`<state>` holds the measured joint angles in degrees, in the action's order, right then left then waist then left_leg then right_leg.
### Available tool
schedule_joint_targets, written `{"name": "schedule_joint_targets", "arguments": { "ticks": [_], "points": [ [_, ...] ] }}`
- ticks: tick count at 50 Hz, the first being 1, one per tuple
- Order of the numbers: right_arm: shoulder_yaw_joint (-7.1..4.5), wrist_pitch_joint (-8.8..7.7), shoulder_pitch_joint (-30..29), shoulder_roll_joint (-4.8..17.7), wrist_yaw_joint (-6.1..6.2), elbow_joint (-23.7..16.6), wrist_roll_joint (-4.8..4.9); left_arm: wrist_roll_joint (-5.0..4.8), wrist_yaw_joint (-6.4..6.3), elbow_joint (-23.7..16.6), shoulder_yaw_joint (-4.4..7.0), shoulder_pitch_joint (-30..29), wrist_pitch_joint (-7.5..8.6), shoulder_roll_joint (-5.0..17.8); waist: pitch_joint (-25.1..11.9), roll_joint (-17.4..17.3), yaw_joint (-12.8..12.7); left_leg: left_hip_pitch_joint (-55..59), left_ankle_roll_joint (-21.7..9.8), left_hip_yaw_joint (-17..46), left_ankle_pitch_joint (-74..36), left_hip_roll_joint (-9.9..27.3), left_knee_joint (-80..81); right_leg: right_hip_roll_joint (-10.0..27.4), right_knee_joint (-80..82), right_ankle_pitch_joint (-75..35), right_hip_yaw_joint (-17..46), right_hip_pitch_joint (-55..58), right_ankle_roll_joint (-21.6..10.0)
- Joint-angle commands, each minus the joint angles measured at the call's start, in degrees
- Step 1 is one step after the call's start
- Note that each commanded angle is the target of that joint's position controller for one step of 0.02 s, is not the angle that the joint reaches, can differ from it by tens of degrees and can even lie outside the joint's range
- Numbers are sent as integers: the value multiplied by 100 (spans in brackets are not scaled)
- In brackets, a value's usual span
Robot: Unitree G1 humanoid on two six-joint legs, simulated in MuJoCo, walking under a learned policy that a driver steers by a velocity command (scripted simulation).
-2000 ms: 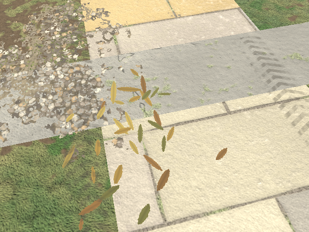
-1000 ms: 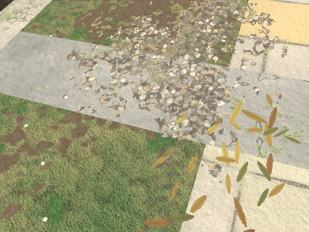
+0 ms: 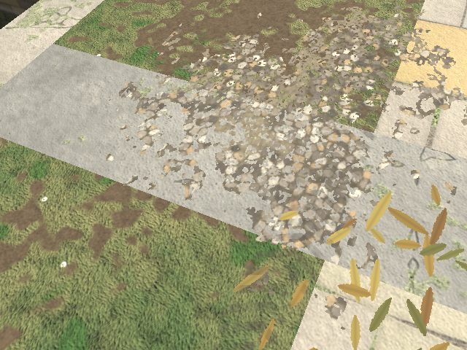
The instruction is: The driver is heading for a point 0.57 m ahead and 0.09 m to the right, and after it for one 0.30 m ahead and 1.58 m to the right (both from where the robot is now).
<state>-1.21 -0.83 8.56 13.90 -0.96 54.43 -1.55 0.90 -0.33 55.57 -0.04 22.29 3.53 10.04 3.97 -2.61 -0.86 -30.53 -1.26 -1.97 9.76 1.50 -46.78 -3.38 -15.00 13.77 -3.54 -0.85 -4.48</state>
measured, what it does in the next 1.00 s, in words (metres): walks ahead: left foot, then right foot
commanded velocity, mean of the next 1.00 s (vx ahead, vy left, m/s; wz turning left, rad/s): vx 0.20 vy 0.00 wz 0.00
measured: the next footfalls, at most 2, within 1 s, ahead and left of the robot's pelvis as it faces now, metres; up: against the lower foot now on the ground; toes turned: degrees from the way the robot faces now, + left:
left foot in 0.14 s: +0.20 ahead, +0.11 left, +0.00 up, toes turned +3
right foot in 0.42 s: +0.11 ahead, -0.11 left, +0.00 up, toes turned +0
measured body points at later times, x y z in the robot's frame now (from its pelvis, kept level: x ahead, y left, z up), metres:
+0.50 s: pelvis +0.08 +0.01 -0.01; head +0.08 +0.00 +0.44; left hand +0.08 +0.24 -0.16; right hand +0.12 -0.23 -0.16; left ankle +0.13 +0.09 -0.75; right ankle +0.07 -0.11 -0.75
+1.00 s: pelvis +0.24 +0.04 +0.00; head +0.25 +0.05 +0.45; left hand +0.33 +0.28 -0.15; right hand +0.18 -0.20 -0.14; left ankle +0.16 +0.11 -0.75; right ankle +0.27 -0.09 -0.68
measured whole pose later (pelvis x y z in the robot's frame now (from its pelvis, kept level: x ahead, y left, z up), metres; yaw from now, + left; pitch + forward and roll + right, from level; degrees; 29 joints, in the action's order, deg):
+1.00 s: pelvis +0.24 +0.04 +0.00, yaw +0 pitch +1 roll +0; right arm -1.6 -5.4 25.7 9.6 0.6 61.8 -1.0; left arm 2.1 2.0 57.0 3.4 10.5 2.7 12.5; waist 0.2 1.7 1.2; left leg -0.8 -4.5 -3.3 14.8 -3.5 -14.6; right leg 3.6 -57.3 12.9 -2.4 -31.7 -3.0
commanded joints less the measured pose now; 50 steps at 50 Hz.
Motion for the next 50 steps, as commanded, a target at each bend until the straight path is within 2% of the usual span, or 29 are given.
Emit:
{"name": "schedule_joint_targets", "arguments": {
  "ticks": [1,4,6,7,8,9,10,11,13,17,19,21,23,24,26,27,29,31,34,36,38,39,40,41,42,43,44,46,50],
  "points": [
    [33,-24,-100,149,70,-201,27,6,-82,-26,118,251,-2,781,-200,950,-5,519,-25,-244,-255,-199,724,1312,-296,-5154,310,-56,-427],
    [21,-71,101,217,163,-65,40,-3,-106,95,104,167,-38,757,-207,910,67,1038,-236,-185,-161,-266,1275,1466,-677,-4994,530,-48,-447],
    [-14,-181,685,282,229,159,11,-42,-105,163,115,22,-47,798,-329,568,415,2015,-390,15,-1239,-176,2384,1306,-1398,-4450,520,-239,-215],
    [-98,-260,1166,656,269,283,-38,-56,-105,98,97,144,-12,764,-815,151,446,3043,-517,677,-3442,543,2188,1062,-2017,-3121,413,-703,-11],
    [-116,-237,1423,814,286,349,-30,-189,-112,236,10,930,-81,343,-1498,-648,184,3863,-1388,1810,-5523,1749,1918,491,-3016,181,204,-1238,140],
    [-45,-186,1397,523,254,368,140,-179,-151,399,58,870,-255,434,-1656,-651,328,3513,-1939,2319,-5020,2090,2187,174,-3569,2361,364,-1386,144],
    [-21,-162,1052,452,248,311,167,-47,-159,327,119,413,-341,589,-1079,-417,272,2952,-1896,2238,-3601,1909,2562,197,-3912,2635,518,-1690,177],
    [17,-128,663,356,272,234,132,52,-135,296,128,65,-383,541,-689,-211,184,2433,-1681,2036,-2420,1671,2908,267,-3933,2344,597,-1755,218],
    [81,-77,212,223,356,195,77,68,-105,345,100,-46,-471,371,-311,-262,-100,1609,-1211,1449,-1374,1207,3349,439,-3302,1712,600,-1365,342],
    [65,-52,278,309,337,326,75,-3,-180,626,56,147,-565,250,-516,-242,-116,1524,-903,1085,-374,887,3371,342,-2193,1024,325,-833,459],
    [34,3,182,387,321,355,138,27,-190,717,30,163,-574,193,-397,-196,-184,1159,-705,1043,927,753,3412,348,-1439,225,220,-460,411],
    [6,60,307,360,296,419,156,113,-186,665,22,4,-530,346,-39,-46,-100,766,-324,1091,1924,620,3514,626,-781,-54,566,-410,329],
    [-9,128,424,229,267,467,172,41,-170,673,27,-171,-436,490,383,480,97,1342,-176,815,1275,302,3342,790,-444,684,899,-1511,236],
    [-7,125,567,191,255,534,138,30,-162,703,18,-124,-377,442,177,613,131,1775,-225,731,1203,226,3058,789,-255,1177,946,-1652,215],
    [-64,122,714,271,227,562,103,17,-163,658,109,-108,-333,640,87,801,166,1814,-366,470,1927,-42,2436,800,-40,2405,1164,-1782,26],
    [-80,113,648,260,195,524,72,17,-158,633,146,-43,-328,708,224,862,116,1516,-394,347,2141,-172,2146,960,147,2901,1455,-1764,-125],
    [-32,42,332,-39,119,381,1,13,-165,682,256,218,-321,883,518,1257,-71,670,-289,-152,1418,-465,1185,1625,750,3243,2355,-1261,-496],
    [-74,-66,147,68,62,225,-41,52,-171,698,325,301,-273,895,527,1140,-118,95,-302,-34,1254,-187,433,2036,970,2697,2672,-876,-764],
    [-112,-229,66,101,-7,70,1,52,-140,695,381,252,-159,877,453,1000,-49,101,-320,-31,1397,-57,706,1862,722,1966,2212,-589,-737],
    [-121,-287,201,15,-12,61,42,36,-119,671,412,159,-117,887,413,983,54,808,-329,-246,1210,-194,1355,1655,485,1558,1819,-867,-665],
    [-173,-328,1140,-6,28,394,88,6,-92,595,432,-50,-95,870,246,689,452,2561,-335,-427,636,-469,2226,1305,-237,1133,1324,-1820,-503],
    [-267,-373,1855,250,93,587,64,33,-65,508,384,-163,-36,702,-18,161,739,3651,-417,272,950,-20,2564,990,-1234,792,886,-2517,-334],
    [-417,-395,2629,903,162,683,13,-22,12,225,250,-306,28,196,-400,-1359,951,4517,-863,2696,2587,1493,3612,227,-3235,1240,-3,-3654,-12],
    [-423,-327,2865,947,158,844,23,111,45,47,363,-605,30,626,-147,-1217,890,4099,-1310,3872,2874,2107,3961,148,-4401,1789,141,-4285,-67],
    [-337,-319,2213,663,148,642,-9,160,95,-16,396,-878,29,697,321,-363,559,3591,-1309,3375,2713,1953,3842,567,-4894,1298,448,-4473,-158],
    [-291,-365,1775,500,120,483,0,114,155,21,363,-888,64,544,405,-58,377,3221,-1186,2824,2122,1682,3883,723,-4899,734,525,-4324,-158],
    [-256,-409,1538,415,122,398,15,84,194,66,356,-825,84,466,367,12,217,3047,-1051,2315,1510,1437,3979,833,-4743,355,503,-4105,-108],
    [-168,-491,1592,206,158,450,40,139,242,105,375,-782,20,475,205,-62,111,3077,-931,1595,100,1121,3982,842,-4549,13,322,-3888,45],
    [-105,-541,2096,189,193,665,69,117,257,-210,336,-1514,-86,355,198,-128,158,3225,-980,882,-1921,959,3813,732,-3966,-348,-8,-4118,254]
  ]
}}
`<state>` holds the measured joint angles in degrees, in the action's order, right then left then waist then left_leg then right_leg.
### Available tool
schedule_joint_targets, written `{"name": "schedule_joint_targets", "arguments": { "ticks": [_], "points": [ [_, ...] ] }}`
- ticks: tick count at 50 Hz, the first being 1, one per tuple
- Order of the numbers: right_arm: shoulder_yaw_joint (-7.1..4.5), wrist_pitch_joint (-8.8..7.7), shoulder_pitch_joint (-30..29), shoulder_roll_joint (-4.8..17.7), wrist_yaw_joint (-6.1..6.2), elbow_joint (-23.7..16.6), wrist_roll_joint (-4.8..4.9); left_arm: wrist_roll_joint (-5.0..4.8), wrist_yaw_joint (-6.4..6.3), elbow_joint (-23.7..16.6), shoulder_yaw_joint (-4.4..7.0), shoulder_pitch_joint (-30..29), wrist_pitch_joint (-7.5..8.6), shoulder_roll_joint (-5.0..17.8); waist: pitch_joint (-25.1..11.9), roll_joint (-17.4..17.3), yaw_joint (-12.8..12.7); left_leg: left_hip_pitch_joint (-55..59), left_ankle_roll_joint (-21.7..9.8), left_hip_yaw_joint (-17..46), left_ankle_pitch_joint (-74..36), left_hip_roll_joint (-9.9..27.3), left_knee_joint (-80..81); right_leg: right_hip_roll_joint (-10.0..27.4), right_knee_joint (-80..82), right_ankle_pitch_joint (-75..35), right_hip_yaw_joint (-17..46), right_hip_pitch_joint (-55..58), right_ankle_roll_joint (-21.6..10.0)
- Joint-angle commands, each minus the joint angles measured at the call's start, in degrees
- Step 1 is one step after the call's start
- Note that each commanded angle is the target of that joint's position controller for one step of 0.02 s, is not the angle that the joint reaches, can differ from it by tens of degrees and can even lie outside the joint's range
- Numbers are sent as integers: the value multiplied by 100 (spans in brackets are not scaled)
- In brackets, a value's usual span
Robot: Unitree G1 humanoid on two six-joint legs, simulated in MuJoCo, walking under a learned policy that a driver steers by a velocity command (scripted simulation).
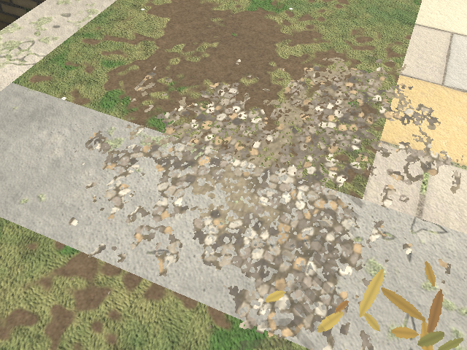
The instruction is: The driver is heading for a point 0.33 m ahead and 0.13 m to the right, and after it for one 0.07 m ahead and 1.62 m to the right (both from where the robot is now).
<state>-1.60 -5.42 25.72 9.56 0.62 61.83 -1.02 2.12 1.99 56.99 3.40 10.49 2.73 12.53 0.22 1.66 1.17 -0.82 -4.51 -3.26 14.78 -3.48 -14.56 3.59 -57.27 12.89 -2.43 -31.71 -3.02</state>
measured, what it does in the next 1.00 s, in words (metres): walks ahead, turning right: right foot, then left foot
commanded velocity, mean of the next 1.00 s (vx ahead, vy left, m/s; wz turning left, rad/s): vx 0.49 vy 0.00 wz -0.42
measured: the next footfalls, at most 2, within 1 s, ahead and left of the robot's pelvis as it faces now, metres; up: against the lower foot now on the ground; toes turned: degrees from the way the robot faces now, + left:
right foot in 0.24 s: +0.30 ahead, -0.09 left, +0.00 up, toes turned -7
left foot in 0.80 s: +0.65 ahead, +0.00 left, +0.00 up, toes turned -23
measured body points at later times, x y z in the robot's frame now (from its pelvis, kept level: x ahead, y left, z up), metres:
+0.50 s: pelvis +0.27 -0.05 +0.00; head +0.30 -0.06 +0.45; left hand +0.30 +0.21 -0.14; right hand +0.38 -0.31 -0.13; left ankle +0.39 +0.11 -0.67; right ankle +0.26 -0.08 -0.75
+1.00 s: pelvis +0.57 -0.06 +0.00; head +0.60 -0.06 +0.45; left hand +0.77 +0.15 -0.13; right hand +0.53 -0.34 -0.11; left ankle +0.61 +0.02 -0.75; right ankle +0.49 -0.16 -0.66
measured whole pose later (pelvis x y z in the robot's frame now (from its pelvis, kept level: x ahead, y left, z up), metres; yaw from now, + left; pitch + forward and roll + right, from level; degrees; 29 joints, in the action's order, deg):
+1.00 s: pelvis +0.57 -0.06 +0.00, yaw -28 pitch +1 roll +1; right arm -2.7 -5.1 14.1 14.0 0.3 47.4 -1.5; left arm 1.9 1.9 47.8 4.9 14.7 0.7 17.5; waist 2.2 3.0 -0.6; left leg -11.6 -2.6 -6.5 10.9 -0.9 -21.3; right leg 0.4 -65.5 17.1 2.0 -30.1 -3.5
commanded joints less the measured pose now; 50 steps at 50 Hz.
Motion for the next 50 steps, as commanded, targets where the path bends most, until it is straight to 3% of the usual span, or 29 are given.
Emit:
{"name": "schedule_joint_targets", "arguments": {
  "ticks": [1,4,7,9,10,11,12,13,14,15,16,18,21,23,25,28,34,36,38,39,40,41,42,43,44,46,47,50],
  "points": [
    [-50,-80,368,613,34,-76,13,-18,29,-480,-38,-639,-10,68,644,-569,-14,127,-649,875,-2551,1386,613,-3,642,-411,-194,-946,133],
    [-42,-90,371,675,40,-54,3,-91,31,-746,-118,-1257,-15,-10,752,-713,65,-113,-605,537,-2867,1295,692,-193,1822,-859,-430,-326,62],
    [-64,-119,363,758,68,6,-8,-104,-11,-827,-89,-1245,-14,132,692,-688,-44,142,-511,247,-3853,1524,509,-350,2265,-942,-521,288,-269],
    [-103,-116,223,871,108,8,-31,-92,-64,-669,2,-620,26,297,309,-678,-370,493,-377,-52,-5396,1581,-445,-637,2309,-614,-569,960,-541],
    [-129,-77,163,929,125,-6,-52,-89,-89,-443,74,71,61,397,-51,-643,-646,543,-311,-174,-5741,1549,-1353,-822,2462,-502,-602,1587,-667],
    [-140,-38,124,970,124,-32,-47,-47,-120,-163,163,868,88,521,-426,-539,-968,148,-214,-339,-5293,1419,-2520,-856,2772,-523,-534,2568,-805],
    [-106,-23,182,839,99,-183,-40,60,-159,-20,299,1646,89,944,-906,-93,-1185,-949,-123,-479,-3485,1200,-4252,201,2886,297,853,3730,-1094],
    [-36,-32,737,236,-37,-334,82,75,-140,-53,391,1646,49,1396,-1355,1144,-672,-3095,124,-259,1351,-50,-6481,1755,3742,702,4236,4959,-2153],
    [-135,-55,92,708,-58,-486,-6,-150,-95,-99,372,1154,-12,1244,-1041,451,-643,-3818,12,584,1074,171,-6807,1546,4379,1456,4678,4639,-2068],
    [-171,-124,-586,872,-84,-755,5,-177,-105,-241,298,603,-10,971,-253,167,-513,-4031,-31,615,438,503,-6524,1424,4459,1189,3734,3818,-1836],
    [-180,-180,-796,875,-78,-820,-6,-160,-101,-260,236,391,22,716,24,-292,-337,-3732,-12,612,68,700,-6080,1203,4568,319,3175,3130,-1641],
    [-174,-46,-756,728,-68,-887,-116,-164,-164,-235,148,321,102,478,110,-326,15,-3062,159,652,39,878,-5478,734,4582,-971,2345,2295,-1388],
    [-154,188,-899,565,-88,-1055,-179,-196,-201,-189,170,679,205,665,104,-187,95,-2983,419,498,72,890,-4829,481,4633,-1499,1895,1960,-1380],
    [-155,256,-1474,614,-102,-1313,-180,-210,-210,-209,189,898,192,779,282,-92,-31,-3320,583,395,-363,921,-4294,371,4785,-1288,1860,1898,-1312],
    [-162,283,-2079,679,-116,-1558,-149,-210,-197,-217,183,1182,165,754,385,-20,-242,-3649,697,354,-863,912,-3709,312,4828,-1344,1920,2082,-1161],
    [-146,289,-2625,699,-157,-1798,-123,-201,-200,-233,190,1563,133,771,294,79,-487,-3866,730,367,-1394,799,-3134,250,4625,-1832,1955,2596,-942],
    [-56,215,-3543,744,-204,-2312,-58,-99,-288,-321,210,1988,73,861,314,263,-775,-3954,632,338,-1185,477,-2225,330,4051,-2780,2247,3475,-978],
    [-64,154,-3359,848,-196,-2371,-28,-85,-336,-419,242,1819,72,963,273,355,-594,-3346,514,406,-1007,384,-1763,377,3803,-3073,2364,3430,-843],
    [-161,81,-2351,1098,-115,-2117,-2,-94,-310,-562,284,1432,111,1129,-149,357,-105,-1686,313,311,-665,94,-1341,181,3005,-4026,2279,2984,-572],
    [-240,3,-1516,1297,-39,-1922,-27,-147,-245,-611,288,1293,165,1141,-622,96,329,-463,138,438,-907,293,-1032,-131,1967,-3898,2035,2592,-433],
    [-344,-34,-557,1728,76,-1879,-174,-229,-195,-832,201,1291,227,802,-1510,-427,643,958,-128,1655,170,1583,-984,-444,469,-2243,1709,1787,-339],
    [-442,41,-577,2181,76,-1913,-279,-443,-215,-973,111,2059,183,284,-2157,-1856,177,2209,-839,4262,206,3096,-478,-1299,-1070,1990,1032,48,-159],
    [-410,132,-882,1705,41,-1950,-185,-213,-278,-837,172,1945,85,847,-1659,-1073,61,1574,-873,4615,1005,2921,-288,-730,-1624,1638,964,-492,-228],
    [-277,135,-1272,1169,26,-2020,-127,-124,-233,-857,195,1469,48,883,-753,-465,23,666,-705,3578,905,2594,-143,-497,-1551,1020,890,-501,-199],
    [-207,117,-1459,932,2,-1991,-133,-107,-178,-919,179,1188,33,769,-311,-262,-38,52,-566,2730,206,2281,7,-320,-1318,682,823,-389,-157],
    [-171,56,-1308,860,12,-1833,-102,-2,-54,-979,181,1080,-95,670,-42,-693,-166,-516,-350,1697,-767,1882,205,-130,-1066,529,728,-146,-74],
    [-178,-3,-1190,875,-9,-1759,-62,-1,-10,-1018,170,1056,-160,612,-45,-777,-201,-595,-333,1445,-1188,1834,247,-118,-1033,481,679,-102,-56],
    [-219,-127,-950,951,-54,-1643,13,2,94,-1255,129,607,-260,524,-9,-734,-225,-492,-413,865,-1919,1873,421,-26,-932,135,590,-551,1]
  ]
}}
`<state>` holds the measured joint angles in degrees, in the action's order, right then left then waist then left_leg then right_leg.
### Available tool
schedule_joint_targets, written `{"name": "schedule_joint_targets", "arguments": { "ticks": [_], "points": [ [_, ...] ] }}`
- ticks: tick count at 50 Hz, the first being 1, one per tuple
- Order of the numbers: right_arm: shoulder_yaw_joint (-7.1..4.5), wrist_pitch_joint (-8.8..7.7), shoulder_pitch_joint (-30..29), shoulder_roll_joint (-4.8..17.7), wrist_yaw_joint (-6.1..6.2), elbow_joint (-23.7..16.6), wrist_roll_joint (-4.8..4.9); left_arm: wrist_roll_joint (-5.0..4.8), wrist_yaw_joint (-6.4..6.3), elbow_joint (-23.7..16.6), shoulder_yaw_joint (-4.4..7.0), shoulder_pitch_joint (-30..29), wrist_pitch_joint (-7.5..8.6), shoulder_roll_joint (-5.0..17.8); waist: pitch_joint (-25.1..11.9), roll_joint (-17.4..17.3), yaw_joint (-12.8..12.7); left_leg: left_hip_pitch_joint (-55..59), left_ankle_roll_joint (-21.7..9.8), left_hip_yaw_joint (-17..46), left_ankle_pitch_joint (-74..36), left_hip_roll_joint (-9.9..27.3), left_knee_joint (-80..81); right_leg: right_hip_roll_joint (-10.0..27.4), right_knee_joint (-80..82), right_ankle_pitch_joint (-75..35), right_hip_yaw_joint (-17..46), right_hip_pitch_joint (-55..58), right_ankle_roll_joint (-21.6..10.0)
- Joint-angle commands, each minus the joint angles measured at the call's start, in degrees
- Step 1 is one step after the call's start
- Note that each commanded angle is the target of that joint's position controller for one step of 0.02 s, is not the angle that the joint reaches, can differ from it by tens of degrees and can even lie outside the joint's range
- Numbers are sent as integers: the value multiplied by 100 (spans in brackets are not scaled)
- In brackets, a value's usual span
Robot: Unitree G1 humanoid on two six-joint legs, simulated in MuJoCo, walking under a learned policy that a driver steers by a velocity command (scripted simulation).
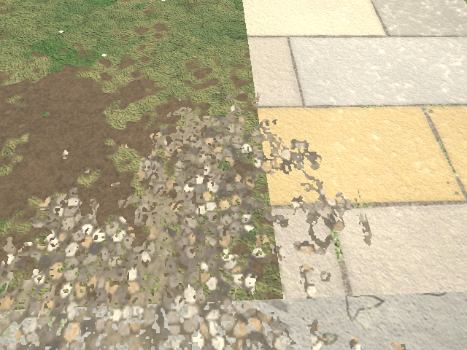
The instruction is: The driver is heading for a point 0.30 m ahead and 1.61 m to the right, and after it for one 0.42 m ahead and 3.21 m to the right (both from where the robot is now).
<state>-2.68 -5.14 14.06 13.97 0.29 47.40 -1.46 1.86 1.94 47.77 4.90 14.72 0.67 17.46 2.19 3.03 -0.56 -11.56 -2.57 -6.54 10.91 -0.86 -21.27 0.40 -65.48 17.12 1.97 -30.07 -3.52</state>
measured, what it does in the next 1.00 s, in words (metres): walks ahead, turning right: right foot, then left foot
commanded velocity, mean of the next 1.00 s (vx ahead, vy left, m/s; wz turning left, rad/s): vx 0.50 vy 0.00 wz -0.60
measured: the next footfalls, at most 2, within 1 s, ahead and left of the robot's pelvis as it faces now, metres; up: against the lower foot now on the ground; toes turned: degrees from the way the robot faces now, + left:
right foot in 0.32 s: +0.30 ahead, -0.13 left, +0.00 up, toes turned -16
left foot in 0.86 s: +0.67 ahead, -0.09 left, +0.00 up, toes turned -32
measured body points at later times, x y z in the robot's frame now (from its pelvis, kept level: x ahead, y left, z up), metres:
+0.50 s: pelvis +0.26 -0.07 -0.01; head +0.29 -0.09 +0.44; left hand +0.43 +0.16 -0.12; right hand +0.27 -0.35 -0.13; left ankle +0.27 +0.09 -0.66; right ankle +0.26 -0.11 -0.74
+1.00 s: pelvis +0.54 -0.13 -0.01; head +0.57 -0.13 +0.44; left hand +0.75 +0.08 -0.14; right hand +0.52 -0.43 -0.10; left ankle +0.63 -0.07 -0.74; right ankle +0.39 -0.16 -0.66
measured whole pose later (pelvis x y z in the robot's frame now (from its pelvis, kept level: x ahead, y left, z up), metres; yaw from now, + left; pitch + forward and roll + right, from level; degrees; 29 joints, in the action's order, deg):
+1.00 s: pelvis +0.54 -0.13 -0.01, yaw -36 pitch +1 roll +1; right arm -1.9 -3.0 10.1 14.8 0.5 40.3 -2.1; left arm 1.6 1.1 45.0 3.9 18.8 1.4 18.2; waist 2.3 2.3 -2.3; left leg -18.4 -1.9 -4.3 11.4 -0.6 -28.9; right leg -3.6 -66.1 21.0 3.4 -21.6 -4.0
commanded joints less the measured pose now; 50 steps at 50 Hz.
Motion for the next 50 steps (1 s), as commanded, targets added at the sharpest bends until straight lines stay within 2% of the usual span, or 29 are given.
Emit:
{"name": "schedule_joint_targets", "arguments": {
  "ticks": [1,6,11,13,14,15,16,17,18,19,20,21,22,24,27,30,37,39,40,41,42,43,44,45,46,47,48,49,50],
  "points": [
    [-119,-161,287,524,-22,-169,58,39,129,-426,-37,-25,-62,22,-157,-848,-29,620,-622,1010,-1647,1607,1146,334,-12,-477,119,-894,75],
    [-133,-132,530,576,-28,-36,38,1,245,-830,-171,-1058,-13,-105,105,-799,138,627,-497,71,-1948,1353,1247,332,1549,-1546,-274,-840,117],
    [-194,-29,982,835,51,151,40,49,301,-1159,-227,-1772,3,-61,255,-772,327,1333,-390,-349,-2717,1605,975,185,2750,-1202,-783,-477,-182],
    [-219,60,1068,987,93,216,27,85,252,-1170,-192,-1649,-2,19,80,-875,223,1649,-321,-581,-4344,1652,293,-141,2974,-592,-1013,-22,-395],
    [-237,116,1101,1086,111,239,21,99,217,-1103,-152,-1345,7,95,-141,-931,80,1752,-306,-665,-5111,1668,-331,-358,3062,-289,-1088,383,-526],
    [-245,176,1108,1156,119,234,29,112,173,-946,-83,-760,46,208,-502,-909,-162,1652,-288,-728,-5315,1661,-1255,-580,3280,-154,-1080,1080,-679],
    [-233,212,1036,1154,114,156,40,164,93,-638,31,196,93,401,-1037,-650,-599,960,-144,-839,-4516,1552,-2606,-608,3684,-337,-837,2423,-877],
    [-127,197,1191,707,54,-142,81,209,-3,-568,201,729,91,982,-1729,238,-641,-903,94,-827,-1388,1209,-4467,864,3825,507,1174,4219,-1336],
    [-131,151,907,646,-34,-581,66,4,-50,-732,300,638,31,1431,-2128,967,-468,-2744,377,-61,2172,40,-6092,2080,4697,37,4191,5046,-2061],
    [-178,120,145,906,-51,-713,6,-67,-114,-674,275,734,-35,1238,-1512,40,-696,-3404,329,710,1597,354,-6139,1842,4832,-655,3441,4771,-1895],
    [-112,51,72,752,-70,-752,76,-113,-163,-585,205,470,-17,975,-837,-94,-449,-3350,285,730,1063,599,-5706,1688,4847,-1339,2629,4003,-1738],
    [-103,37,218,718,-61,-644,63,-122,-174,-568,130,222,27,710,-434,-362,-142,-2925,285,742,874,783,-5092,1350,4934,-2054,2083,3220,-1476],
    [-107,119,302,709,-59,-629,-40,-154,-193,-577,84,32,78,589,-271,-350,87,-2543,340,782,886,855,-4779,1058,4994,-2489,1723,2685,-1346],
    [-103,322,545,653,-96,-568,-158,-178,-165,-622,32,-69,191,480,-393,-248,279,-2096,449,734,857,838,-4487,790,5112,-2846,1418,2256,-1314],
    [-83,429,143,545,-139,-727,-142,-172,-133,-519,81,248,265,649,-249,-195,207,-2338,564,639,328,786,-3925,601,5340,-2534,1343,2028,-1281],
    [-72,435,-640,554,-138,-979,-127,-175,-135,-414,85,669,267,655,-14,-88,-61,-2816,623,659,-327,739,-3145,539,5420,-2289,1483,2237,-1154],
    [20,313,-1828,559,-198,-1420,-47,-119,-227,-288,110,1350,260,766,50,46,-497,-2858,484,695,-832,324,-1723,627,4890,-3047,1833,3090,-1006],
    [11,265,-1733,647,-186,-1458,-22,-102,-275,-322,127,1248,253,850,39,127,-377,-2333,368,767,-672,214,-1318,695,4688,-3261,1995,3089,-855],
    [-11,244,-1446,712,-161,-1394,-11,-98,-285,-364,137,1067,253,903,-4,177,-203,-1762,285,758,-487,124,-1097,676,4533,-3464,2004,2901,-726],
    [-62,219,-961,830,-108,-1252,-2,-91,-270,-410,145,878,268,962,-181,196,30,-948,188,690,-219,-46,-969,579,4136,-4036,1969,2670,-589],
    [-132,164,-216,970,-36,-1038,-9,-123,-223,-417,140,762,296,975,-560,-12,406,95,69,623,-293,-98,-641,295,3245,-4324,1775,2458,-448],
    [-218,95,619,1272,58,-941,-105,-179,-161,-498,70,756,343,729,-1229,-398,763,1462,-165,1364,285,695,-469,-72,1857,-3347,1495,1788,-309],
    [-311,109,1057,1749,131,-981,-254,-320,-169,-700,-70,1100,358,114,-1937,-1503,666,2864,-563,3574,1134,2318,-98,-833,135,226,797,263,-120],
    [-336,188,723,1721,92,-990,-141,-168,-195,-734,-36,1387,310,487,-2052,-1978,301,2585,-960,5305,1426,2728,449,-786,-652,1328,619,-462,-124],
    [-222,224,262,1142,67,-1081,-85,-55,-206,-570,-3,1159,221,636,-1145,-1049,172,1767,-926,4548,1825,2529,516,-366,-897,848,587,-647,-119],
    [-122,216,33,750,39,-1061,-49,-21,-141,-562,-20,785,184,589,-557,-505,189,1070,-830,3588,1500,2181,623,-181,-683,455,478,-555,-83],
    [-80,200,-57,631,35,-1008,-66,-23,-87,-579,-30,657,145,476,-305,-575,99,666,-666,2865,925,1892,776,-24,-411,287,414,-424,-46],
    [-69,156,20,627,49,-902,-49,24,-32,-612,-33,590,83,434,-176,-811,54,417,-614,2360,333,1724,865,85,-255,240,366,-328,-1],
    [-79,101,92,651,27,-821,-24,37,15,-589,-50,600,16,383,-140,-866,23,294,-592,1979,-207,1628,925,110,-241,177,296,-241,21]
  ]
}}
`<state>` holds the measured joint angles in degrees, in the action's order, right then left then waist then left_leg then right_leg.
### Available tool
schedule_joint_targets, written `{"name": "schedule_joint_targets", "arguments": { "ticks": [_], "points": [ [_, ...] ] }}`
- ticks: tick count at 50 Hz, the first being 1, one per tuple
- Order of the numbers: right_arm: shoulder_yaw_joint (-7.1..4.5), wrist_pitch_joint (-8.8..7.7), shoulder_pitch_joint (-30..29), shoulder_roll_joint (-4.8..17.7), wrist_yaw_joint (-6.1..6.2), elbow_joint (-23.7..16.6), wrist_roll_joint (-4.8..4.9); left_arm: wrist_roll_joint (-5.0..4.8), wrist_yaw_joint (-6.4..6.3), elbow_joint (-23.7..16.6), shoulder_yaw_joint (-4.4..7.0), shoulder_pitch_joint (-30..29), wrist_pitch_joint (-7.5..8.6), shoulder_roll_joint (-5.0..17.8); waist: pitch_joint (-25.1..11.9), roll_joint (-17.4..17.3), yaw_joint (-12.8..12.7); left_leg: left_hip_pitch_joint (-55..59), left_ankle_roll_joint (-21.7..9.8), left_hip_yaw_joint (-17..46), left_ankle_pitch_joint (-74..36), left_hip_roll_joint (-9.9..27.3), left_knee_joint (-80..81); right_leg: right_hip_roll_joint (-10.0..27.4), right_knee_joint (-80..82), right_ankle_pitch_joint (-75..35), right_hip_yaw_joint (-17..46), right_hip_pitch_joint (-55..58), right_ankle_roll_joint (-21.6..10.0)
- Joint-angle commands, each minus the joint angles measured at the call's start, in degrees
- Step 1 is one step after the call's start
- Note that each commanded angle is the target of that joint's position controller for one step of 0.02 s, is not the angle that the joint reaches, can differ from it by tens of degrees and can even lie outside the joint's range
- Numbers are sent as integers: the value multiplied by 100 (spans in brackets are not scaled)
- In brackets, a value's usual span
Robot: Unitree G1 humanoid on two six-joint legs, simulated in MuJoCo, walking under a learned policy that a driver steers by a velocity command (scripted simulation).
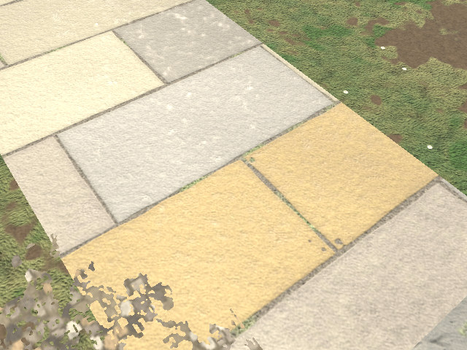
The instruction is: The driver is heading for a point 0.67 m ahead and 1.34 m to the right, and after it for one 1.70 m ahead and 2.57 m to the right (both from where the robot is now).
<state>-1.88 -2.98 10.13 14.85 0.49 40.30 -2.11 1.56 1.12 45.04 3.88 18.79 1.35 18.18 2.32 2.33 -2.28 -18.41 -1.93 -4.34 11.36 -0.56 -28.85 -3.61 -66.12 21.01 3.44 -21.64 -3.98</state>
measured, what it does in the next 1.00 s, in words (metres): walks ahead, turning right: right foot, then left foot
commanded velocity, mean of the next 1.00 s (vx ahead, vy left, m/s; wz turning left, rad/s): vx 0.50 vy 0.00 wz -0.33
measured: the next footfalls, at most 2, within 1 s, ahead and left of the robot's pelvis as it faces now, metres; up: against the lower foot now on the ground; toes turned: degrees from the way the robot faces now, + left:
right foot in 0.36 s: +0.32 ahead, -0.14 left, +0.00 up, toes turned -11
left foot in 0.90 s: +0.66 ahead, -0.01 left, +0.00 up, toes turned -14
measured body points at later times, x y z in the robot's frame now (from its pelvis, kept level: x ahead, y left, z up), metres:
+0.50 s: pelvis +0.26 -0.06 +0.00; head +0.29 -0.08 +0.45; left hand +0.44 +0.16 -0.11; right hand +0.24 -0.32 -0.14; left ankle +0.17 +0.09 -0.64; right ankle +0.28 -0.13 -0.73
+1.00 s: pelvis +0.53 -0.07 +0.00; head +0.56 -0.07 +0.45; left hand +0.61 +0.19 -0.14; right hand +0.61 -0.36 -0.10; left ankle +0.62 +0.00 -0.73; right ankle +0.36 -0.14 -0.65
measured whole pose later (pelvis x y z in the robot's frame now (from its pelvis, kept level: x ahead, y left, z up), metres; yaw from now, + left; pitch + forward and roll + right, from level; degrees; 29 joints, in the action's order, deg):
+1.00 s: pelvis +0.53 -0.07 +0.00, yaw -19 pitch +1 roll +0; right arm -1.8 -3.4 7.6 14.1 0.0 43.4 -2.3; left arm 0.6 0.2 52.5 3.3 21.6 2.8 15.8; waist 2.8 1.2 -3.0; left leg -20.7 -2.5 -5.7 10.9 1.0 -30.9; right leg -2.8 -62.1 22.2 2.8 -15.7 -5.2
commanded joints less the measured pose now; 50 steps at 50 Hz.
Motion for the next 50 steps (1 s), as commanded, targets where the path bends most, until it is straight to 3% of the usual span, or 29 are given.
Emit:
{"name": "schedule_joint_targets", "arguments": {
  "ticks": [1,4,9,14,16,17,18,19,20,21,22,23,25,26,28,33,36,39,42,43,44,45,46,47,48,49,50],
  "points": [
    [-171,-181,593,585,-27,-46,74,63,136,-359,43,137,-93,272,-190,-826,182,988,-680,1542,-743,1601,1712,517,-145,-288,119,-1105,74],
    [-207,-282,749,646,-74,98,124,66,220,-582,8,-383,-135,185,-133,-769,195,1184,-749,924,-1382,1639,1898,626,62,-747,77,-1613,126],
    [-197,-273,1021,638,-116,346,99,46,300,-872,-137,-1302,-63,-73,58,-735,354,1189,-650,23,-1770,1324,1990,570,1678,-1730,-177,-1528,182],
    [-229,-180,1504,878,-90,682,126,98,305,-1055,-205,-1967,-19,-57,222,-762,521,1642,-593,-165,-2301,1559,1859,441,3031,-1384,-692,-899,-39],
    [-240,-99,1599,1007,-63,821,125,146,240,-993,-176,-1766,25,23,47,-819,378,2006,-548,-267,-3759,1615,1209,204,3352,-852,-863,-415,-234],
    [-231,-58,1613,1040,-50,874,135,173,201,-823,-138,-1243,79,75,-267,-795,116,2038,-489,-399,-4456,1549,454,20,3660,-843,-916,273,-358],
    [-185,-34,1612,960,-39,873,161,228,143,-498,-63,-357,143,205,-811,-613,-263,1620,-371,-603,-4261,1355,-633,-48,3941,-1063,-862,1520,-491],
    [-97,-51,1525,711,-49,621,167,321,48,-308,62,643,171,641,-1601,-15,-662,446,-252,-649,-2205,1140,-2304,1225,4004,-488,562,3060,-777],
    [0,-49,1939,188,-146,358,236,202,-35,-297,189,670,133,1242,-2144,1263,-297,-1618,-7,-444,2108,67,-4161,2846,4612,-785,3392,4315,-1527],
    [-174,7,1311,831,-84,385,114,-27,-91,-291,209,652,103,1090,-1814,322,-513,-2117,-68,416,1802,218,-4553,2603,4710,-1379,3218,3970,-1455],
    [-157,-36,986,715,-109,273,179,-51,-116,-199,118,297,133,794,-1037,241,-275,-2246,-129,531,1288,442,-4398,2308,4734,-2079,2207,3314,-1295],
    [-119,-72,971,604,-128,323,194,-42,-95,-150,32,57,173,481,-625,50,-46,-1985,-121,526,992,590,-3969,2007,4913,-2582,1629,2603,-1083],
    [-110,67,1280,504,-173,517,61,-69,-88,-121,-67,-297,239,171,-371,156,334,-1335,-6,502,767,712,-3487,1581,5266,-2750,923,1760,-798],
    [-114,131,1347,447,-208,566,29,-73,-81,-87,-82,-278,283,134,-384,187,387,-1166,39,455,685,672,-3423,1514,5401,-2822,800,1584,-811],
    [-123,189,1170,373,-267,530,0,-124,-75,59,-49,-130,352,231,-248,147,435,-1322,120,383,402,676,-3238,1437,5674,-2757,629,1476,-895],
    [-99,178,-74,311,-269,158,-12,-155,-63,374,-30,345,366,263,211,49,190,-1975,317,292,-624,764,-2023,1286,5950,-2636,481,1602,-932],
    [-50,147,-663,260,-261,-22,18,-138,-79,539,1,645,362,368,257,80,13,-1870,326,236,-1003,593,-1247,1270,5811,-2802,508,1817,-896],
    [-48,110,-1093,352,-236,-195,47,-98,-121,663,19,854,337,453,294,107,-97,-1749,240,261,-980,443,-778,1371,5538,-3110,696,2158,-848],
    [-93,27,-833,510,-183,-191,61,-57,-168,674,70,687,315,618,200,158,123,-1023,44,286,-447,261,-363,1455,5049,-3761,855,2263,-673],
    [-140,-12,-385,603,-138,-62,60,-52,-165,657,91,561,314,690,0,157,332,-329,-36,210,-182,91,-201,1363,4569,-4356,813,2150,-580],
    [-211,-80,469,731,-69,212,35,-64,-141,648,90,460,316,676,-458,-72,712,816,-159,171,-306,30,162,1046,3538,-4526,584,1885,-460],
    [-324,-143,1426,1140,27,363,-93,-116,-117,505,28,436,344,445,-1218,-535,1056,2263,-400,1113,291,1002,308,659,1991,-3283,330,1004,-348],
    [-481,-119,1669,1798,32,322,-190,-312,-128,311,-89,1075,327,-216,-2001,-1951,781,3708,-966,3676,977,2669,881,-309,102,364,-207,-847,-107],
    [-394,-45,1272,1348,0,259,-48,-109,-158,415,5,924,266,305,-1701,-1353,641,3136,-1007,4363,1395,2604,1356,-44,-538,775,214,-1323,-200],
    [-280,-36,761,907,-7,192,-6,-81,-132,415,57,638,223,350,-841,-804,445,2330,-899,3421,1478,2427,1426,262,-594,304,239,-1416,-210],
    [-208,-59,486,608,-24,193,15,-83,-85,398,38,381,199,252,-419,-516,376,1739,-796,2619,938,2135,1568,487,-371,-82,162,-1297,-171],
    [-172,-91,434,489,-16,244,23,-56,-45,385,40,279,148,161,-236,-690,309,1405,-660,2003,422,1900,1688,619,-167,-241,107,-1154,-133]
  ]
}}
Velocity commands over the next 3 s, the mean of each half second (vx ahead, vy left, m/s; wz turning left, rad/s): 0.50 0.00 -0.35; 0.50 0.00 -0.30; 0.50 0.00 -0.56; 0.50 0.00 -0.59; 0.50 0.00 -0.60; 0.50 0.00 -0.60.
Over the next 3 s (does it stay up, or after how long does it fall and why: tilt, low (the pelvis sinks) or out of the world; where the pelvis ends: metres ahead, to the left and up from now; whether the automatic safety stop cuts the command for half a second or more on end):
stays up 1.17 -0.88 0.00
